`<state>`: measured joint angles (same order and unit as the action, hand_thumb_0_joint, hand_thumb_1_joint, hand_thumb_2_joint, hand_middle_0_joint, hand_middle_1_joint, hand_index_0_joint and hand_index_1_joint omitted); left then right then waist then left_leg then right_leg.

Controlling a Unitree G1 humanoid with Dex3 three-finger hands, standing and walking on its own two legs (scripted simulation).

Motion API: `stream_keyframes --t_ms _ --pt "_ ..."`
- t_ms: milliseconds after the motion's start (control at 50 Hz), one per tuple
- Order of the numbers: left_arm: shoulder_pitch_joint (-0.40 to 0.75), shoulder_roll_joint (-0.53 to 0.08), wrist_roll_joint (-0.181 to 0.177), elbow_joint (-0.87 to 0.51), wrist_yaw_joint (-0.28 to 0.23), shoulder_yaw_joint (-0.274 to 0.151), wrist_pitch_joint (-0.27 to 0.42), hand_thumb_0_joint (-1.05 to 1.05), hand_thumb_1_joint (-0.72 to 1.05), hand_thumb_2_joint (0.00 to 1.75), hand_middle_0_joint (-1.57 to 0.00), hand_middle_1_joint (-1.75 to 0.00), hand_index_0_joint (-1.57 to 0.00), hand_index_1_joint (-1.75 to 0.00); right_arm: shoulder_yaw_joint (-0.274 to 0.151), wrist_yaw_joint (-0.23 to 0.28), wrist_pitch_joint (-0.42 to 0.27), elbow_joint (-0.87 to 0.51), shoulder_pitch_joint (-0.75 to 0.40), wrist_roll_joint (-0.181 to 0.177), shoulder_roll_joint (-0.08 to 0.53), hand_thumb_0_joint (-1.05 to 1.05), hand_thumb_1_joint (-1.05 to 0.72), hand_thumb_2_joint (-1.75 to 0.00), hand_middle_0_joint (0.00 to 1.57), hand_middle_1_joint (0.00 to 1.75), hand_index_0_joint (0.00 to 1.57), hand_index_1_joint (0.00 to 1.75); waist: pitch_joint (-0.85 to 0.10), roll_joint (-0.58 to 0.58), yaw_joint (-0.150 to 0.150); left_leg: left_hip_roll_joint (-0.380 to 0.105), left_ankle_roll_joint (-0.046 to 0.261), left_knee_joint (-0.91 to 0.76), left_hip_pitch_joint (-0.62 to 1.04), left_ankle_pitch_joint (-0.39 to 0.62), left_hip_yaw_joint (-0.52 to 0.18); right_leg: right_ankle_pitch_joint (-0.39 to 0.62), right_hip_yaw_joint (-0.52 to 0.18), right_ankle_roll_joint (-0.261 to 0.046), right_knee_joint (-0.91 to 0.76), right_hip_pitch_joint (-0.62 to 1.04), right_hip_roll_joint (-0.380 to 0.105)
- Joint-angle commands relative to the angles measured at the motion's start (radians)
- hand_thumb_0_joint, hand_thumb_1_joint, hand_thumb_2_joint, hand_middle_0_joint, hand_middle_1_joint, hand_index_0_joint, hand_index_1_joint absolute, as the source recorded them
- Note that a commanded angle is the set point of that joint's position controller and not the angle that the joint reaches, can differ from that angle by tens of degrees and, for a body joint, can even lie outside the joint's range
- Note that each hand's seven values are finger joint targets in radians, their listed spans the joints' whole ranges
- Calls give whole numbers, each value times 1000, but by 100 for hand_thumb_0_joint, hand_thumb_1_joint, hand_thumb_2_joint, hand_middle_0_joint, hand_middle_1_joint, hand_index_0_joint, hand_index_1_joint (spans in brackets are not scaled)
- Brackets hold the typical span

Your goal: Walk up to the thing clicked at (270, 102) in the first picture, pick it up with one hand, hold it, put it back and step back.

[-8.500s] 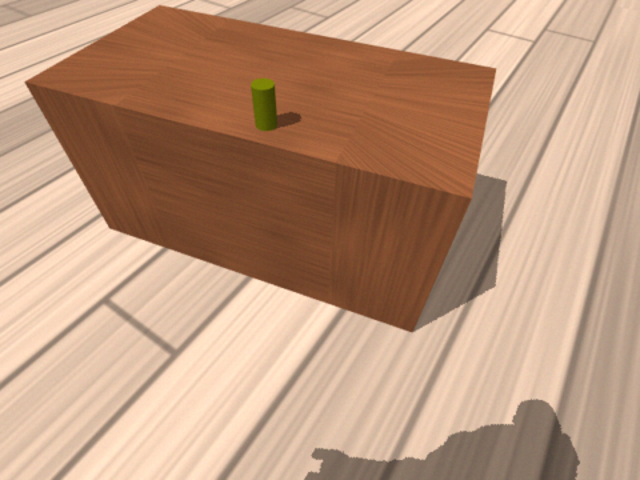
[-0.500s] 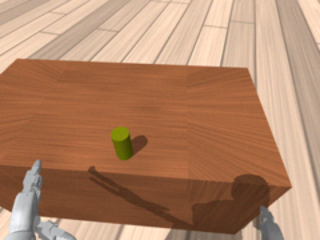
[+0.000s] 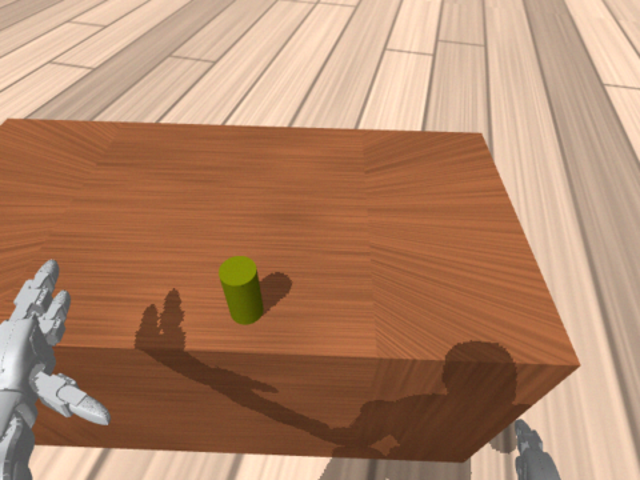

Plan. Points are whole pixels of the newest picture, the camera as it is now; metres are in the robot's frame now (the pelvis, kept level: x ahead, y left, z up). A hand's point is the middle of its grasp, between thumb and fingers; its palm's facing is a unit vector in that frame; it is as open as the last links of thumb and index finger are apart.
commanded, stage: go down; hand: left
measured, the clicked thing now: (242, 291) +0.41 +0.14 -0.06
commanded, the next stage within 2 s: none
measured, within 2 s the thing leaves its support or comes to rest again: neither
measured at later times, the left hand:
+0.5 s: hand (64, 323) +0.28 +0.31 +0.06, palm faces +0.18 -0.98 -0.08, open 17.4 cm
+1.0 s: hand (51, 308) +0.29 +0.33 +0.07, palm faces +0.13 -0.99 -0.03, open 17.7 cm
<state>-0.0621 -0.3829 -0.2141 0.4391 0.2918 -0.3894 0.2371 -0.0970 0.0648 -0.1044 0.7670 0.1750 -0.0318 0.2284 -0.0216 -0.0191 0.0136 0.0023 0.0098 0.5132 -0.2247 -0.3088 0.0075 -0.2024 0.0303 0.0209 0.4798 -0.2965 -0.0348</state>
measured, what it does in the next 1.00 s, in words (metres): stands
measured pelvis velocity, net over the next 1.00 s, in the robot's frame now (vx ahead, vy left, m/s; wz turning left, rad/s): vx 0.00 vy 0.00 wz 0.02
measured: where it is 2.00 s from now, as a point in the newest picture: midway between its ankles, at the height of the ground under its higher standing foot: outside the picture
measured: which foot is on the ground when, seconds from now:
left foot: down 0.00-1.00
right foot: down 0.00-1.00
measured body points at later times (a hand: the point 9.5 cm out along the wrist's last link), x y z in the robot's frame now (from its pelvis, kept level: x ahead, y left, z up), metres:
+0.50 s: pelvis +0.00 -0.01 +0.00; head +0.02 +0.00 +0.45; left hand +0.26 +0.36 +0.07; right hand +0.17 -0.27 -0.10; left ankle -0.02 +0.11 -0.74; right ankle +0.03 -0.14 -0.74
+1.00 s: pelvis +0.00 +0.00 -0.01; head +0.02 +0.01 +0.44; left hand +0.28 +0.38 +0.07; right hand +0.16 -0.27 -0.09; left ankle -0.02 +0.11 -0.74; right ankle +0.03 -0.14 -0.74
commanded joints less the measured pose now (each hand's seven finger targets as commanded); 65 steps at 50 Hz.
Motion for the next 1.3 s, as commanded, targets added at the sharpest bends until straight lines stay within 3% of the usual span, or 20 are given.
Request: stream_keyframes --t_ms 0,100,140,240,300,380,540,740,780,880,920,940,1000,1060,1120,1160,1180,1220,1260,1280 --pt "221 -257 -21 -189 1 -93 76 0 -60 3 -6 -3 -6 -3 -53 18 -46 -125 -114 3 181 0 52 -5 5 5 5 5 -149 -50 14 -26 -30 -104 -36 250 -48 123 17 -45 -19 117 29" --pt "271 -280 -15 -178 11 -103 95 0 -56 4 -6 -3 -7 -3 -52 29 -44 -106 -93 8 174 0 52 -5 5 5 5 5 -192 -63 -6 -11 -26 -71 -16 293 -27 160 7 -42 -21 113 22" --pt "289 -301 -25 -147 28 -126 103 0 -55 4 -6 -4 -7 -3 -43 29 -48 -61 -94 9 163 0 52 -5 5 5 5 5 -171 -57 3 -11 -24 -67 -39 281 -30 152 9 -42 -16 105 20" --pt "344 -330 -46 -68 92 -133 115 0 -51 6 -5 -4 -6 -3 -8 34 -53 -80 -98 6 137 0 50 -6 5 5 5 5 -219 -56 -15 -4 -15 -48 -33 307 -26 200 4 -42 -8 110 14" --pt "356 -370 -66 -6 133 -159 117 0 -48 5 -5 -3 -6 -3 -10 39 -58 -67 -123 4 151 0 49 -6 5 5 5 5 -210 -57 -1 3 -11 -48 -47 294 -26 195 7 -42 -13 108 11" --pt "374 -384 -84 59 178 -168 117 0 -53 4 -5 -3 -6 -2 3 46 -69 -102 -118 5 157 0 50 -6 5 5 5 5 -230 -32 -20 9 -2 -45 -44 266 -22 190 3 -40 -17 101 8" --pt "430 -443 -100 135 235 -198 134 0 -57 3 -6 -3 -7 -3 18 56 -87 -91 -84 11 158 0 52 -5 5 5 5 5 -225 -46 -22 5 -6 -38 -65 265 -29 174 7 -43 -7 71 16" --pt "523 -520 -106 151 270 -238 154 0 -60 3 -6 -3 -7 -3 18 74 -112 -138 -130 17 179 0 53 -5 5 5 5 5 -285 -81 -28 13 -5 -14 -69 268 -26 186 0 -45 4 71 13" --pt "510 -496 -108 173 279 -216 151 0 -58 4 -6 -3 -6 -3 28 75 -112 -118 -105 15 170 0 53 -5 5 5 5 5 -246 -82 -33 7 -7 -27 -69 250 -30 162 8 -48 1 47 20" --pt "542 -519 -120 198 304 -228 149 0 -60 4 -6 -4 -7 -4 49 79 -119 -111 -105 16 153 0 53 -5 5 5 5 5 -269 -86 -31 8 -6 -9 -87 263 -31 171 5 -48 10 39 19" --pt "549 -550 -121 192 308 -249 149 0 -58 4 -6 -3 -6 -3 33 83 -127 -130 -93 19 182 0 53 -5 5 5 5 5 -284 -94 -41 0 -12 -15 -79 276 -38 171 12 -50 16 36 26" --pt "546 -518 -124 232 314 -225 142 0 -59 4 -6 -4 -7 -4 56 79 -125 -102 -64 18 152 0 53 -5 5 5 5 5 -264 -87 -42 3 -10 -9 -89 273 -36 173 10 -50 14 33 23" --pt "565 -537 -133 231 324 -235 142 0 -59 4 -6 -4 -7 -4 8 89 -135 -124 -91 19 215 0 53 -6 5 5 5 5 -289 -80 -54 2 -12 -6 -85 289 -39 185 9 -50 21 30 24" --pt "603 -529 -125 218 333 -218 141 0 -57 5 -6 -4 -6 -4 58 84 -140 -136 -106 20 163 0 53 -5 5 5 5 5 -295 -121 -48 -4 -17 -2 -63 303 -41 177 15 -54 27 8 27" --pt "602 -492 -132 255 339 -193 135 0 -57 6 -6 -4 -6 -4 49 88 -148 -158 -124 19 173 0 53 -6 5 5 5 5 -272 -57 -55 0 -8 -4 -95 243 -44 142 17 -50 23 -1 29" --pt "626 -599 -128 221 335 -258 143 0 -56 5 -5 -4 -6 -4 34 91 -152 -171 -107 21 204 0 54 -5 5 5 5 5 -306 -107 -42 -1 -14 -4 -89 242 -43 135 17 -51 25 12 28" --pt "607 -559 -127 245 338 -232 136 0 -56 5 -6 -4 -6 -4 64 88 -147 -146 -80 21 163 0 54 -5 5 5 5 5 -292 -102 -41 3 -10 -2 -92 235 -40 132 18 -50 23 9 27" --pt "608 -575 -131 231 340 -246 137 0 -56 6 -5 -5 -6 -5 36 93 -155 -202 -84 21 208 0 54 -5 5 5 5 5 -322 -81 -49 1 -12 4 -79 268 -42 160 18 -50 28 21 30" --pt "561 -524 -137 257 349 -223 128 0 -54 7 -5 -5 -6 -5 73 87 -151 -163 -37 19 158 0 54 -5 5 5 5 5 -270 -91 -43 3 -12 4 -110 255 -38 146 18 -52 29 -4 30" --pt "546 -535 -142 269 351 -237 125 0 -56 8 -5 -6 -5 -6 63 89 -152 -179 -48 17 174 0 54 -5 5 5 5 5 -279 -74 -41 5 -12 9 -113 267 -38 154 18 -51 31 1 29"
